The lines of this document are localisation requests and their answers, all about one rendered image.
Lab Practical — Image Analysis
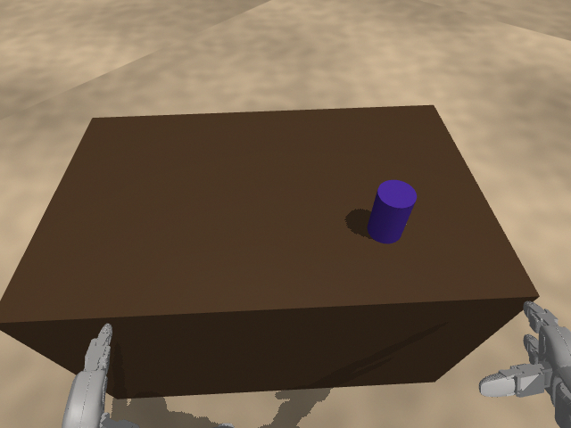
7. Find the right robot hand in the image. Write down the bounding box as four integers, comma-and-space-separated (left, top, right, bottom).
479, 301, 571, 398

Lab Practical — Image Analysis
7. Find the can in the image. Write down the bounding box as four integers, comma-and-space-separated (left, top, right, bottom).
368, 180, 417, 243

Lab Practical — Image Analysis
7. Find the left robot hand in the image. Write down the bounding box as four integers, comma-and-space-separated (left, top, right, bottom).
62, 324, 139, 428

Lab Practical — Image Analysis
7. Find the right robot arm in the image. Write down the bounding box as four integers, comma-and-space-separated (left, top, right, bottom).
550, 366, 571, 428

